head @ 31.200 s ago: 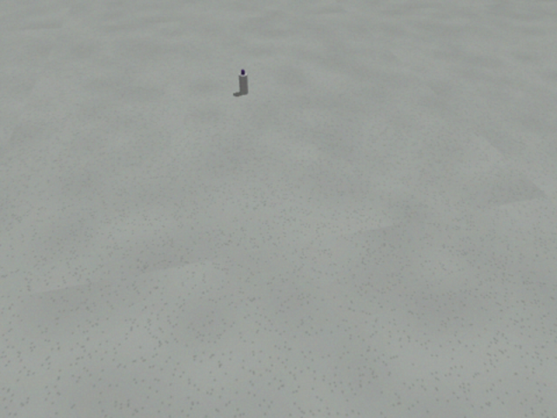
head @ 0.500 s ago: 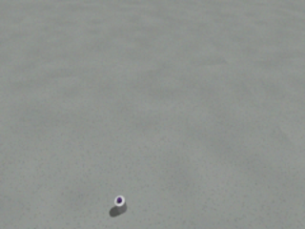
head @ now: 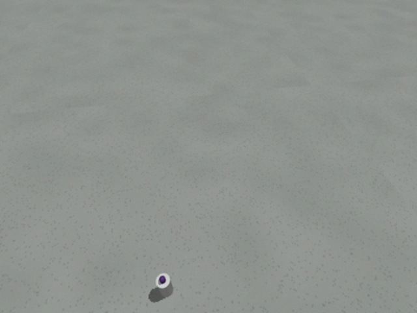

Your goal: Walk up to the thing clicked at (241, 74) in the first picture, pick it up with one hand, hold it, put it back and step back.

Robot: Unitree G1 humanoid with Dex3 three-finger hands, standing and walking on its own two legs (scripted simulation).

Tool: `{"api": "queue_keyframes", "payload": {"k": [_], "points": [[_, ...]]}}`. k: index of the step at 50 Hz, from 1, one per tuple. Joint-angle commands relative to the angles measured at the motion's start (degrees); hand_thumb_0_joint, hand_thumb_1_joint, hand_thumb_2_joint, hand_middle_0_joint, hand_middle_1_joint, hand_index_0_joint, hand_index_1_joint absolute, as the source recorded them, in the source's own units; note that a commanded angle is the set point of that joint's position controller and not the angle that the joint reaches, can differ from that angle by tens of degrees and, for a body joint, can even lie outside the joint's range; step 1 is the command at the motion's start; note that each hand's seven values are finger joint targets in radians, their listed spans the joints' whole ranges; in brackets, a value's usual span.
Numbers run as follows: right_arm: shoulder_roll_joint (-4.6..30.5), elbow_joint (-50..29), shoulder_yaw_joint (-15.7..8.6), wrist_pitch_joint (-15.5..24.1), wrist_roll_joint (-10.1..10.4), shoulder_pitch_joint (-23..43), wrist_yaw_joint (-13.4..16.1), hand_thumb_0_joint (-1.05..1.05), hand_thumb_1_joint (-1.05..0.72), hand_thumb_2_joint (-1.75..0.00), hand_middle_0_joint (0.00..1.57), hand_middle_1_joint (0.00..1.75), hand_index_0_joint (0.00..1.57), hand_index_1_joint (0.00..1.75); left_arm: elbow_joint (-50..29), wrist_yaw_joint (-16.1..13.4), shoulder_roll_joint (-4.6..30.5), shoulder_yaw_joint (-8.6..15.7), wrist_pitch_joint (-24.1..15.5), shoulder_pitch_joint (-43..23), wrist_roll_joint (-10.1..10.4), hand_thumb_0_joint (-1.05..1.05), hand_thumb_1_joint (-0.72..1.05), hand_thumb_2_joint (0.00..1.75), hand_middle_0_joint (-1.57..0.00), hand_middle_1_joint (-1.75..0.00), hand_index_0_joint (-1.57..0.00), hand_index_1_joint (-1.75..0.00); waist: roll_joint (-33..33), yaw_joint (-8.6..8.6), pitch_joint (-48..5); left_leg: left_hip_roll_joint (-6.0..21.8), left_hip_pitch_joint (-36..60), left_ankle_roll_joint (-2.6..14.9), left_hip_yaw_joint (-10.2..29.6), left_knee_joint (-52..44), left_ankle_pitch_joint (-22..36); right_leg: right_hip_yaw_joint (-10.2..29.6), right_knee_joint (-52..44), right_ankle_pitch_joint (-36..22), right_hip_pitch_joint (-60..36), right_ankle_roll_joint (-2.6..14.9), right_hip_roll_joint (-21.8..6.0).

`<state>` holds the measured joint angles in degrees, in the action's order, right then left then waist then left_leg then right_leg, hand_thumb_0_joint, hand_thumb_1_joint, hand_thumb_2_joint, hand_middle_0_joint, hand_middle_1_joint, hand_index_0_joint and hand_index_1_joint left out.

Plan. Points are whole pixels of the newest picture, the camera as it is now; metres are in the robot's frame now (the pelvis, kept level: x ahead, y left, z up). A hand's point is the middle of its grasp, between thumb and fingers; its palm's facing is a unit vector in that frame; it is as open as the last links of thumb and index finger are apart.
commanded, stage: stand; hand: left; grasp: from the side
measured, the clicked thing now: (164, 284) +0.37 +0.20 -0.70
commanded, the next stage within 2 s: step back in 0.48 s
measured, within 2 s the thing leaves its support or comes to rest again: neither
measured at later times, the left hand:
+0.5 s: hand out of the picture +0.08 +0.24 -0.16, palm faces -0.02 -0.94 -0.34, open 7.4 cm
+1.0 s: hand out of the picture +0.05 +0.30 -0.18, palm faces -0.09 -0.93 -0.35, open 7.4 cm
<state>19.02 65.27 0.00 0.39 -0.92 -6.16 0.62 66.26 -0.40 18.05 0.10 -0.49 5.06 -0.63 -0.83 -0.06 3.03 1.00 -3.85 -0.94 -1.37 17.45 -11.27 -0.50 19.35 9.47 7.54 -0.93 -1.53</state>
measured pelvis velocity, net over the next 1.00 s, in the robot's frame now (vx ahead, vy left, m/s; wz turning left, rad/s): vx -0.09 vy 0.05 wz -0.05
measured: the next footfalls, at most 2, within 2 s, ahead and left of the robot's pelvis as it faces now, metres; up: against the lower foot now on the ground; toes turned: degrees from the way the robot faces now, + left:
right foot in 1.18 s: -0.13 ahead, -0.10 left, +0.00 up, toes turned -2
left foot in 1.50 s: -0.19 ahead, +0.15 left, +0.00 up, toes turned -4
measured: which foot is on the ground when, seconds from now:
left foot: down 0.00-1.00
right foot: down 0.00-0.76, up 0.78-1.00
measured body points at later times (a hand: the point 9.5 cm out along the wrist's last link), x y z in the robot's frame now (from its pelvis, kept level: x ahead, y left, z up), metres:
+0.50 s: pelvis +0.00 -0.01 +0.00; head +0.00 -0.01 +0.45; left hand +0.08 +0.29 -0.13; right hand +0.06 -0.30 -0.14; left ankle -0.02 +0.13 -0.75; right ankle +0.01 -0.13 -0.75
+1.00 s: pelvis -0.09 +0.05 -0.01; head -0.02 +0.07 +0.43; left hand +0.05 +0.35 -0.15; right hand -0.04 -0.27 -0.12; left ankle -0.07 +0.13 -0.75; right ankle -0.12 -0.10 -0.67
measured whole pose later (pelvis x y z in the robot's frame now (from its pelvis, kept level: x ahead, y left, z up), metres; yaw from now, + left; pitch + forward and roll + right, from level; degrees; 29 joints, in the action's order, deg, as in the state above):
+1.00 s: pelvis -0.09 +0.05 -0.01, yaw -3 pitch -1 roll -2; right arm 19.7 52.4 -2.8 -1.8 -1.6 -9.0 1.2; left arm 50.0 -1.4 22.7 3.5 3.5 4.9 -0.7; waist 2.3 -1.3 11.1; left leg -0.1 -15.9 3.1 -1.5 32.7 -15.6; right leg 8.7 65.3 28.4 26.0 -0.8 6.6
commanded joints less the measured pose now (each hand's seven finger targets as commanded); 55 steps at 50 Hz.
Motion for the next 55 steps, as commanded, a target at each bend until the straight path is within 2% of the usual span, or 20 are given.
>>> {"api": "queue_keyframes", "payload": {"k": [1,13,22,23,24,26,29,31,32,34,36,37,38,39,40,41,43,45,51,55], "points": [[11.79,-2.59,-2.42,1.3,0.01,1.31,0.57,0.0,-0.9,-0.9,0.2,0.3,0.2,0.3,-2.82,-0.63,11.89,2.48,-1.1,-1.82,-0.02,0.0,0.9,0.9,-0.2,-0.3,-0.2,-0.3,0.85,0.11,-5.04,6.79,0.8,1.26,4.7,-2.27,11.63,4.67,-1.64,-12.66,-2.13,1.53,-5.95],[11.92,-2.98,-2.74,1.05,-0.04,2.22,0.35,0.0,-0.9,-0.9,0.2,0.3,0.2,0.3,-3.45,-0.72,12.65,2.64,-1.44,-2.31,-0.08,0.0,0.9,0.9,-0.2,-0.3,-0.2,-0.3,1.1,-0.16,-5.92,6.88,1.55,1.29,4.1,-2.18,10.16,5.09,-2.44,-13.63,-2.62,1.7,-6.33],[11.82,-2.99,-2.63,0.97,-0.15,1.84,0.12,0.0,-0.9,-0.9,0.2,0.3,0.2,0.3,-3.84,-0.55,13.03,2.67,-1.44,-2.27,-0.01,0.0,0.9,0.9,-0.2,-0.3,-0.2,-0.3,0.18,0.12,-3.64,6.57,-0.82,1.35,4.11,-3.63,4.48,5.62,-3.62,-7.07,-1.53,1.84,-5.88],[12.04,-3.04,-2.79,0.99,-0.05,1.99,0.08,0.0,-0.9,-0.9,0.2,0.3,0.2,0.3,-3.75,-0.56,12.96,2.57,-1.47,-1.78,-0.05,0.0,0.9,0.9,-0.2,-0.3,-0.2,-0.3,0.69,0.02,-4.55,6.87,0.49,1.55,4.23,-3.05,5.61,5.56,-3.43,-8.21,-1.29,1.92,-5.96],[14.39,-4.14,-3.67,-0.05,0.17,3.33,-0.09,0.0,-0.9,-0.9,0.2,0.3,0.2,0.3,-5.76,-0.73,17.23,5.19,-0.88,-1.06,0.76,0.0,0.9,0.9,-0.2,-0.3,-0.2,-0.3,2.71,0.36,1.87,5.86,-4.9,2.58,4.81,3.34,11.61,6.86,0.57,-17.63,3.25,2.34,-5.52],[13.69,-5.54,-3.92,-0.57,0.72,1.24,-0.1,0.0,-0.9,-0.9,0.2,0.3,0.2,0.3,-7.81,-1.04,17.44,5.55,-0.59,-0.04,0.75,0.0,0.9,0.9,-0.2,-0.3,-0.2,-0.3,3.77,-0.43,-2.72,4.4,-4.87,2.67,2.74,8.77,11.43,8.29,1.78,-21.59,1.89,5.02,-7.28],[12.5,-7.22,-4.3,-1.46,0.77,-0.56,-0.31,0.0,-0.9,-0.9,0.2,0.3,0.2,0.3,-11.05,-1.11,18.64,6.29,0.01,-0.65,0.49,0.0,0.9,0.9,-0.2,-0.3,-0.2,-0.3,6.57,-0.47,-7.21,-0.16,-5.98,2.21,1.12,18.09,3.18,13.74,1.13,-21.25,3.14,10.72,-12.5],[12.17,-8.29,-4.95,-2.3,0.48,-2.38,-0.44,0.0,-0.9,-0.9,0.2,0.3,0.2,0.3,-13.6,-1.33,19.45,6.62,0.4,-2.54,-0.39,0.0,0.9,0.9,-0.2,-0.3,-0.2,-0.3,10.98,-0.54,-7.43,-2.81,-9.14,2.52,1.46,27.93,-14.95,16.94,1.07,-19.97,5.46,14.87,-16.9],[12.31,-8.89,-5.17,-2.72,0.46,-4.11,-0.6,0.0,-0.9,-0.9,0.2,0.3,0.2,0.3,-14.9,-1.36,19.73,6.76,0.49,-3.67,-0.8,0.0,0.9,0.9,-0.2,-0.3,-0.2,-0.3,12.55,-0.99,-7.67,-3.06,-9.86,3.0,2.91,32.47,-19.22,17.13,1.68,-20.08,6.96,15.87,-18.27],[12.44,-9.72,-5.44,-2.68,0.76,-6.68,-0.72,0.0,-0.9,-0.9,0.2,0.3,0.2,0.3,-17.01,-1.55,18.79,6.49,0.77,-6.19,-1.3,0.0,0.9,0.9,-0.2,-0.3,-0.2,-0.3,13.3,-2.34,-8.19,-1.22,-10.31,3.77,5.08,28.63,-16.47,14.45,5.97,-21.71,6.4,13.9,-16.43],[12.62,-9.86,-5.75,-1.79,-0.01,-7.72,-0.43,0.0,-0.9,-0.9,0.2,0.3,0.2,0.3,-17.8,-1.33,16.94,5.71,1.75,-6.08,-0.72,0.0,0.9,0.9,-0.2,-0.3,-0.2,-0.3,7.82,-2.52,-7.42,-1.09,-7.51,3.27,2.16,13.54,-2.3,9.85,11.77,-15.8,7.38,9.06,-10.7],[14.49,-10.72,-6.26,-1.46,-1.01,-7.33,-0.25,0.0,-0.9,-0.9,0.2,0.3,0.2,0.3,-18.79,-1.11,15.35,5.41,2.3,-5.2,-0.3,0.0,0.9,0.9,-0.2,-0.3,-0.2,-0.3,-0.05,-2.2,-6.09,3.97,-7.03,3.58,8.17,5.47,9.33,6.62,18.2,-7.93,9.62,5.72,-5.48],[18.9,-11.32,-7.49,-0.99,-2.21,-6.92,-0.07,0.0,-0.9,-0.9,0.2,0.3,0.2,0.3,-19.5,-1.17,12.7,4.93,2.75,-3.96,0.27,0.0,0.9,0.9,-0.2,-0.3,-0.2,-0.3,-10.23,-1.25,-5.8,13.01,-2.59,5.92,20.55,2.18,23.5,4.54,27.14,7.46,17.58,3.41,3.01],[21.11,-12.28,-7.82,-0.83,-1.69,-5.37,-0.01,0.0,-0.9,-0.9,0.2,0.3,0.2,0.3,-19.12,-1.58,13.04,5.21,3.13,-3.11,0.04,0.0,0.9,0.9,-0.2,-0.3,-0.2,-0.3,-9.04,-1.04,-5.3,17.26,-3.14,10.86,22.24,4.14,34.13,7.41,35.24,24.74,20.53,2.59,7.73],[22.55,-13.9,-8.37,-0.79,-1.46,-4.64,0.14,0.0,-0.9,-0.9,0.2,0.3,0.2,0.3,-18.98,-2.12,13.3,5.29,3.26,-2.44,-0.46,0.0,0.9,0.9,-0.2,-0.3,-0.2,-0.3,-11.11,-2.28,-6.14,21.26,-4.91,14.22,27.02,2.83,31.15,11.4,41.3,28.07,20.87,2.24,8.08],[20.64,-14.38,-7.98,-0.7,-1.29,-2.7,0.56,0.0,-0.9,-0.9,0.2,0.3,0.2,0.3,-18.55,-2.39,14.3,5.65,3.38,-3.2,-0.73,0.0,0.9,0.9,-0.2,-0.3,-0.2,-0.3,-7.76,-1.9,-4.55,19.82,-6.84,14.37,24.48,2.99,29.18,13.4,45.94,25.93,20.8,2.41,7.67],[16.86,-15.74,-6.78,-0.5,-1.56,1.32,1.21,0.0,-0.9,-0.9,0.2,0.3,0.2,0.3,-17.89,-1.99,13.88,5.59,3.35,1.12,0.38,0.0,0.9,0.9,-0.2,-0.3,-0.2,-0.3,-6.69,1.7,-4.28,12.88,-1.6,11.65,14.6,8.55,34.86,13.32,49.75,19.45,24.41,2.25,7.4],[16.23,-16.76,-6.64,-0.39,-0.79,-0.07,1.47,0.0,-0.9,-0.9,0.2,0.3,0.2,0.3,-18.16,-1.72,14.55,6.28,3.15,2.53,0.03,0.0,0.9,0.9,-0.2,-0.3,-0.2,-0.3,-7.21,1.22,-4.89,13.49,-0.41,13.26,14.39,9.67,34.76,11.74,51.86,18.64,22.96,1.11,7.2],[16.85,-17.85,-7.25,-0.57,-0.51,-5.79,1.76,0.0,-0.9,-0.9,0.2,0.3,0.2,0.3,-22.15,-1.17,13.64,6.76,2.68,0.39,-0.26,0.0,0.9,0.9,-0.2,-0.3,-0.2,-0.3,-6.0,-2.77,-5.56,14.09,5.02,14.97,14.54,11.58,31.81,9.46,38.58,20.0,22.09,-0.84,5.68],[17.86,-19.44,-7.25,-0.86,-0.54,-3.68,1.32,0.0,-0.9,-0.9,0.2,0.3,0.2,0.3,-21.55,-0.66,12.78,6.83,2.27,4.28,-0.4,0.0,0.9,0.9,-0.2,-0.3,-0.2,-0.3,-8.41,-1.51,-8.21,13.66,1.46,13.55,13.62,12.53,23.86,4.42,23.9,17.45,13.84,0.31,3.13]]}}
